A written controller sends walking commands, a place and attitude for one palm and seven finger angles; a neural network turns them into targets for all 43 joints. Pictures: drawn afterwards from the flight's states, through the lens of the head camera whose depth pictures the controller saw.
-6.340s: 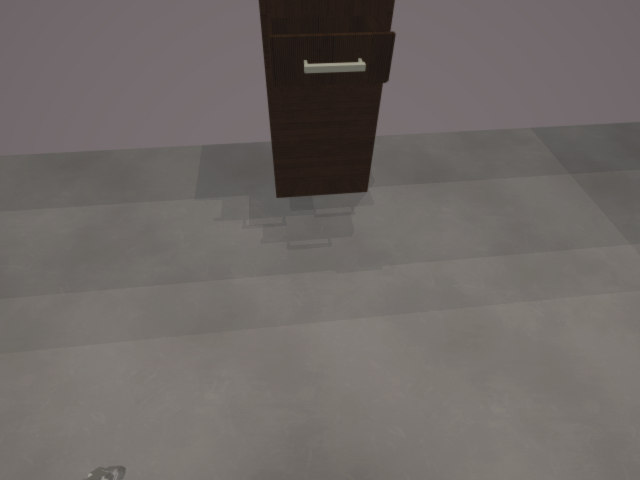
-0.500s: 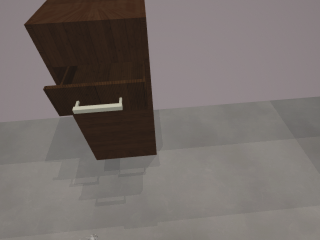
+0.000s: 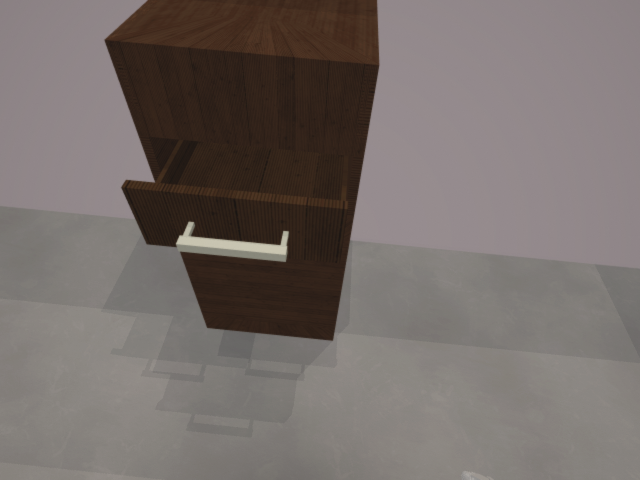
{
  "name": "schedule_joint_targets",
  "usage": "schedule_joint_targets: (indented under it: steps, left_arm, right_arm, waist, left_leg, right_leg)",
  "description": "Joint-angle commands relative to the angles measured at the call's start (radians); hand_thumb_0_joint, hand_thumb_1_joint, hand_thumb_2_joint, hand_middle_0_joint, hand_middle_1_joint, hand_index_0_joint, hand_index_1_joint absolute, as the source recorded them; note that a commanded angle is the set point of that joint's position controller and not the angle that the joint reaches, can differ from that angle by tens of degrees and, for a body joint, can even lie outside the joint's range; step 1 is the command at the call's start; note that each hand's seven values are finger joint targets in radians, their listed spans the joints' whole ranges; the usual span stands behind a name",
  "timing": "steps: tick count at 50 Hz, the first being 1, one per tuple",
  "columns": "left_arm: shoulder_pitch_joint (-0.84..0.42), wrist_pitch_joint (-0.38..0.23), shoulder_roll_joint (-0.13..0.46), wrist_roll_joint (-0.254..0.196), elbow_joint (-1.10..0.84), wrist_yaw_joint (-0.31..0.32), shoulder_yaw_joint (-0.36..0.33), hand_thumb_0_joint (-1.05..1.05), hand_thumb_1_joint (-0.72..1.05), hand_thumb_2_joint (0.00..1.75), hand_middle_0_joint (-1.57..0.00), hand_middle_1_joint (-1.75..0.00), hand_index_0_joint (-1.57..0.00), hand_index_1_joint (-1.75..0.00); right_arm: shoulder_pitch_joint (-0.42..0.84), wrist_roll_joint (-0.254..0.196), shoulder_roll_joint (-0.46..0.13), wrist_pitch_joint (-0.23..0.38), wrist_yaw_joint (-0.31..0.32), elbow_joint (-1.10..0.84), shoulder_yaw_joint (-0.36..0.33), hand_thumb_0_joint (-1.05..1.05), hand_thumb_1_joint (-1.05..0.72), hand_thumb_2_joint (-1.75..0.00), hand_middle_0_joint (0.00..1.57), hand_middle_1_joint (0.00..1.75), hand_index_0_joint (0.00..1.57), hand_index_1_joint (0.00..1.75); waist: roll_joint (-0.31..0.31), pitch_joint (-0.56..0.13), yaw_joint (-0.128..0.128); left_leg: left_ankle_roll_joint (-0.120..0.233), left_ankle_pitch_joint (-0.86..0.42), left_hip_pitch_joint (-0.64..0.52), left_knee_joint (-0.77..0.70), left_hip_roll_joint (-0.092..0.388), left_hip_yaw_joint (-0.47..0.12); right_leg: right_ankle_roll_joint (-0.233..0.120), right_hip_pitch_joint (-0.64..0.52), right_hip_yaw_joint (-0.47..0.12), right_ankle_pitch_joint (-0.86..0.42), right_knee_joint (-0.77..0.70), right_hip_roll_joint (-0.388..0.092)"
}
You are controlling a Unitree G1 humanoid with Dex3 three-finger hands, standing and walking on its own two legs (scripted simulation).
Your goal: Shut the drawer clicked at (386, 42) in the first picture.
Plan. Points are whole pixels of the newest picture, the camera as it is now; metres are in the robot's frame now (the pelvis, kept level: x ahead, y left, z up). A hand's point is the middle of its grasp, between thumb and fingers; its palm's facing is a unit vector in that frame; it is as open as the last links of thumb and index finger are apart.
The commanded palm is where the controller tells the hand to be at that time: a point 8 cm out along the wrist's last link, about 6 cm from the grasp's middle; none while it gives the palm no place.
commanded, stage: come to a stop and stand still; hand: left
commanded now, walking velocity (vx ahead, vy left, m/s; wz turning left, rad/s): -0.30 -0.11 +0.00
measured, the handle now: (235, 240) +0.49 +0.22 -0.06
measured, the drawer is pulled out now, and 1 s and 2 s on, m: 0.14 0.14 0.14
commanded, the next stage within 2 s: look again from close up in 1.48 s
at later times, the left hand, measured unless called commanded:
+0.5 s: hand out of the picture +0.08 +0.15 -0.15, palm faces +0.01 -0.96 -0.28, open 7.4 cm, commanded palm none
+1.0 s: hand out of the picture -0.03 +0.12 -0.16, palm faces +0.04 -0.98 -0.19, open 7.3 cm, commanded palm none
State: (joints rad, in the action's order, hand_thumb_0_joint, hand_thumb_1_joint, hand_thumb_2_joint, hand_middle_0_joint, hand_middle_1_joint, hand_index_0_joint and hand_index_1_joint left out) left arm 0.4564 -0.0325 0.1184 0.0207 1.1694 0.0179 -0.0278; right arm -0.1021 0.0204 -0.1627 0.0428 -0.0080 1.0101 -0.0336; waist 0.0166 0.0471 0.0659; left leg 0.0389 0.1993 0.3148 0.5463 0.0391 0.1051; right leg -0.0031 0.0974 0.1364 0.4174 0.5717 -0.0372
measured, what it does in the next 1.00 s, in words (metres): steps on the spot: right foot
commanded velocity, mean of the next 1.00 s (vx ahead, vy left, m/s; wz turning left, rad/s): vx -0.05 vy -0.02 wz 0.00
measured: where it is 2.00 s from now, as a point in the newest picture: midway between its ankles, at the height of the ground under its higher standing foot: outside the picture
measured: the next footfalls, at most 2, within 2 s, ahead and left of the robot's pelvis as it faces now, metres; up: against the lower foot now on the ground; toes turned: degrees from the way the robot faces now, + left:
right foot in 0.38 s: +0.06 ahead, -0.14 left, +0.00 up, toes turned -4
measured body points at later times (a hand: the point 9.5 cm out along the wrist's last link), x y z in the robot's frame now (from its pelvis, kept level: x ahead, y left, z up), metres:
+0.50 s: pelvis +0.01 -0.05 +0.01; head +0.02 -0.07 +0.46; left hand +0.08 +0.20 -0.13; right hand +0.04 -0.28 -0.16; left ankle +0.03 +0.09 -0.72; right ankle +0.02 -0.14 -0.73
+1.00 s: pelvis -0.02 -0.05 +0.01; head -0.02 -0.05 +0.46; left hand -0.03 +0.17 -0.15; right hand -0.07 -0.25 -0.15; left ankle +0.00 +0.09 -0.73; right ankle +0.02 -0.14 -0.73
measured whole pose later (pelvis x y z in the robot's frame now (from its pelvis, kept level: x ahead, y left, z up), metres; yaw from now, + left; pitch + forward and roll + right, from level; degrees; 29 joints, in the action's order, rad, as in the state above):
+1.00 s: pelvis -0.02 -0.05 +0.01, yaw -1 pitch -2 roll +0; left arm 0.30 0.02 0.14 0.01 1.14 0.03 -0.03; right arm -0.36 0.01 -0.11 -0.02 0.02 1.16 -0.01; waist 0.00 0.02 0.00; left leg -0.03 0.21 0.17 0.41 0.05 0.04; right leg -0.04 0.21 0.08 0.16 0.40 0.01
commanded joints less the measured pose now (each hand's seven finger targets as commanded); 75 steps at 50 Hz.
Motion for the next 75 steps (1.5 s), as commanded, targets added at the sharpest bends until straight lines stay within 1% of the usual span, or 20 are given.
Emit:
schedule_joint_targets:
  steps: [1, 3, 5, 10, 13, 17, 18, 19, 20, 21, 23, 25, 28, 30, 32, 34, 42, 48, 59, 75]
  left_arm:
    - [-0.006, -0.001, 0.057, -0.013, -0.066, 0.024, 0.004, 0.0, 0.9, 0.9, -0.2, -0.3, -0.2, -0.3]
    - [-0.012, 0.017, 0.057, -0.016, -0.044, 0.024, 0.009, 0.0, 0.9, 0.9, -0.2, -0.3, -0.2, -0.3]
    - [0.001, 0.038, 0.055, -0.015, -0.034, 0.024, 0.008, 0.0, 0.9, 0.9, -0.2, -0.3, -0.2, -0.3]
    - [-0.042, 0.078, 0.086, 0.001, -0.1, 0.023, -0.017, 0.0, 0.9, 0.9, -0.2, -0.3, -0.2, -0.3]
    - [-0.09, 0.076, 0.095, 0.002, -0.142, 0.021, -0.023, 0.0, 0.9, 0.9, -0.2, -0.3, -0.2, -0.3]
    - [-0.083, 0.056, 0.113, -0.001, -0.155, 0.021, -0.025, 0.0, 0.9, 0.9, -0.2, -0.3, -0.2, -0.3]
    - [-0.095, 0.044, 0.151, 0.004, -0.162, 0.023, -0.027, 0.0, 0.9, 0.9, -0.2, -0.3, -0.2, -0.3]
    - [-0.142, 0.035, 0.203, 0.007, -0.173, 0.024, -0.029, 0.0, 0.9, 0.9, -0.2, -0.3, -0.2, -0.3]
    - [-0.173, 0.033, 0.233, 0.002, -0.186, 0.02, -0.03, 0.0, 0.9, 0.9, -0.2, -0.3, -0.2, -0.3]
    - [-0.194, 0.028, 0.242, 0.002, -0.192, 0.02, -0.034, 0.0, 0.9, 0.9, -0.2, -0.3, -0.2, -0.3]
    - [-0.249, 0.029, 0.2, -0.001, -0.188, 0.023, -0.021, 0.0, 0.9, 0.9, -0.2, -0.3, -0.2, -0.3]
    - [-0.264, 0.029, 0.195, -0.006, -0.186, 0.021, -0.021, 0.0, 0.9, 0.9, -0.2, -0.3, -0.2, -0.3]
    - [-0.261, 0.028, 0.183, -0.012, -0.167, 0.019, -0.017, 0.0, 0.9, 0.9, -0.2, -0.3, -0.2, -0.3]
    - [-0.251, 0.03, 0.16, -0.019, -0.155, 0.019, -0.012, 0.0, 0.9, 0.9, -0.2, -0.3, -0.2, -0.3]
    - [-0.24, 0.033, 0.157, -0.019, -0.139, 0.017, -0.013, 0.0, 0.9, 0.9, -0.2, -0.3, -0.2, -0.3]
    - [-0.224, 0.033, 0.157, -0.019, -0.123, 0.018, -0.016, 0.0, 0.9, 0.9, -0.2, -0.3, -0.2, -0.3]
    - [-0.189, 0.034, 0.147, -0.016, -0.1, 0.016, -0.013, 0.0, 0.9, 0.9, -0.2, -0.3, -0.2, -0.3]
    - [-0.142, 0.03, 0.125, -0.013, -0.078, 0.017, -0.008, 0.0, 0.9, 0.9, -0.2, -0.3, -0.2, -0.3]
    - [-0.057, 0.022, 0.071, -0.008, -0.045, 0.021, 0.004, 0.0, 0.9, 0.9, -0.2, -0.3, -0.2, -0.3]
    - [-0.047, 0.013, 0.068, -0.006, -0.041, 0.026, 0.014, 0.0, 0.9, 0.9, -0.2, -0.3, -0.2, -0.3]
  right_arm:
    - [-0.222, -0.005, -0.168, -0.002, 0.051, 0.037, -0.017, 0.0, -0.9, -0.9, 0.2, 0.3, 0.2, 0.3]
    - [-0.088, -0.01, -0.108, -0.007, 0.056, 0.017, 0.004, 0.0, -0.9, -0.9, 0.2, 0.3, 0.2, 0.3]
    - [-0.062, -0.013, -0.113, -0.016, 0.057, 0.026, 0.001, 0.0, -0.9, -0.9, 0.2, 0.3, 0.2, 0.3]
    - [-0.056, -0.007, -0.143, -0.04, 0.059, 0.007, -0.035, 0.0, -0.9, -0.9, 0.2, 0.3, 0.2, 0.3]
    - [-0.062, 0.0, -0.155, -0.048, 0.054, -0.006, -0.045, 0.0, -0.9, -0.9, 0.2, 0.3, 0.2, 0.3]
    - [-0.072, -0.004, -0.144, -0.053, 0.042, -0.008, -0.047, 0.0, -0.9, -0.9, 0.2, 0.3, 0.2, 0.3]
    - [-0.086, -0.011, -0.115, -0.052, 0.036, -0.008, -0.045, 0.0, -0.9, -0.9, 0.2, 0.3, 0.2, 0.3]
    - [-0.106, -0.019, -0.066, -0.054, 0.031, -0.016, -0.035, 0.0, -0.9, -0.9, 0.2, 0.3, 0.2, 0.3]
    - [-0.107, -0.018, -0.043, -0.063, 0.025, -0.019, -0.028, 0.0, -0.9, -0.9, 0.2, 0.3, 0.2, 0.3]
    - [-0.091, -0.011, -0.05, -0.078, 0.028, -0.022, -0.026, 0.0, -0.9, -0.9, 0.2, 0.3, 0.2, 0.3]
    - [-0.127, -0.009, -0.056, -0.079, 0.032, 0.006, -0.024, 0.0, -0.9, -0.9, 0.2, 0.3, 0.2, 0.3]
    - [-0.171, -0.011, -0.051, -0.075, 0.034, 0.039, -0.017, 0.0, -0.9, -0.9, 0.2, 0.3, 0.2, 0.3]
    - [-0.205, -0.01, -0.05, -0.066, 0.037, 0.066, -0.006, 0.0, -0.9, -0.9, 0.2, 0.3, 0.2, 0.3]
    - [-0.222, -0.006, -0.063, -0.052, 0.04, 0.09, 0.003, 0.0, -0.9, -0.9, 0.2, 0.3, 0.2, 0.3]
    - [-0.213, -0.004, -0.07, -0.044, 0.042, 0.102, 0.008, 0.0, -0.9, -0.9, 0.2, 0.3, 0.2, 0.3]
    - [-0.213, -0.005, -0.061, -0.042, 0.04, 0.112, 0.009, 0.0, -0.9, -0.9, 0.2, 0.3, 0.2, 0.3]
    - [-0.291, -0.001, -0.037, -0.053, 0.039, 0.127, 0.009, 0.0, -0.9, -0.9, 0.2, 0.3, 0.2, 0.3]
    - [-0.324, -0.004, -0.026, -0.05, 0.041, 0.128, 0.01, 0.0, -0.9, -0.9, 0.2, 0.3, 0.2, 0.3]
    - [-0.318, -0.009, -0.021, -0.029, 0.047, 0.117, 0.012, 0.0, -0.9, -0.9, 0.2, 0.3, 0.2, 0.3]
    - [-0.295, -0.013, -0.027, -0.019, 0.045, 0.116, 0.014, 0.0, -0.9, -0.9, 0.2, 0.3, 0.2, 0.3]
  waist:
    - [-0.188, -0.131, -0.094]
    - [-0.106, -0.038, -0.05]
    - [-0.105, -0.043, -0.04]
    - [-0.13, -0.035, -0.045]
    - [-0.155, -0.047, -0.054]
    - [-0.141, -0.079, -0.033]
    - [-0.038, -0.076, -0.038]
    - [0.112, -0.062, -0.072]
    - [0.145, -0.052, -0.074]
    - [0.226, -0.05, -0.062]
    - [0.168, -0.027, -0.088]
    - [0.124, -0.042, -0.088]
    - [0.106, -0.018, -0.088]
    - [0.012, 0.003, -0.077]
    - [-0.031, 0.009, -0.057]
    - [-0.067, 0.002, -0.051]
    - [0.011, 0.064, -0.065]
    - [0.013, 0.067, -0.07]
    - [-0.046, 0.05, -0.06]
    - [-0.003, 0.062, -0.059]
  left_leg:
    - [0.19, -0.696, -0.32, -0.193, 0.372, -0.33]
    - [0.161, -0.714, -0.164, -0.212, 0.306, -0.218]
    - [0.132, -0.661, -0.146, -0.226, 0.265, -0.163]
    - [0.145, -0.483, -0.08, -0.245, 0.283, -0.179]
    - [0.143, -0.479, -0.099, -0.217, 0.278, -0.181]
    - [0.074, -0.319, -0.083, -0.132, 0.199, -0.149]
    - [0.021, -0.199, -0.053, -0.063, 0.137, -0.121]
    - [-0.034, -0.007, -0.015, -0.009, 0.048, -0.044]
    - [-0.052, 0.168, -0.036, 0.026, 0.002, -0.038]
    - [-0.053, 0.255, -0.041, 0.1, 0.004, -0.063]
    - [-0.05, 0.213, -0.051, 0.141, 0.012, -0.09]
    - [-0.054, 0.167, -0.066, 0.11, 0.007, -0.085]
    - [-0.056, 0.073, -0.124, -0.044, 0.027, -0.091]
    - [-0.042, -0.075, -0.158, -0.151, 0.067, -0.139]
    - [-0.038, -0.055, -0.114, -0.186, 0.077, -0.146]
    - [-0.041, -0.017, -0.089, -0.21, 0.075, -0.139]
    - [-0.04, 0.099, -0.085, -0.209, 0.039, -0.108]
    - [-0.034, 0.116, -0.088, -0.212, 0.043, -0.11]
    - [-0.018, 0.133, -0.058, -0.267, 0.068, -0.15]
    - [-0.017, 0.057, -0.086, -0.273, 0.07, -0.149]
  right_leg:
    - [0.01, 0.327, -0.124, 0.193, 0.429, -0.039]
    - [0.026, 0.236, -0.142, 0.123, 0.319, -0.072]
    - [0.037, 0.187, -0.119, 0.054, 0.233, -0.065]
    - [0.034, 0.206, -0.102, 0.012, 0.261, -0.042]
    - [0.025, 0.216, -0.1, 0.014, 0.226, -0.029]
    - [0.023, 0.082, -0.083, -0.202, -0.069, -0.018]
    - [0.01, 0.049, -0.16, -0.339, -0.185, -0.063]
    - [-0.04, 0.071, -0.284, -0.461, -0.219, -0.19]
    - [-0.104, 0.143, -0.321, -0.484, -0.259, -0.274]
    - [-0.139, 0.188, -0.346, -0.447, -0.295, -0.269]
    - [-0.159, 0.185, -0.299, -0.468, -0.277, -0.234]
    - [-0.142, 0.144, -0.242, -0.473, -0.247, -0.197]
    - [-0.112, 0.152, -0.226, -0.362, -0.251, -0.168]
    - [-0.059, 0.174, -0.205, -0.264, -0.238, -0.107]
    - [-0.032, 0.12, -0.193, -0.207, -0.253, -0.078]
    - [-0.027, 0.071, -0.188, -0.2, -0.258, -0.076]
    - [-0.028, 0.163, -0.222, 0.012, -0.342, -0.08]
    - [-0.024, 0.195, -0.219, 0.027, -0.341, -0.073]
    - [-0.015, 0.162, -0.182, -0.134, -0.262, -0.056]
    - [-0.008, 0.148, -0.168, -0.23, -0.239, -0.065]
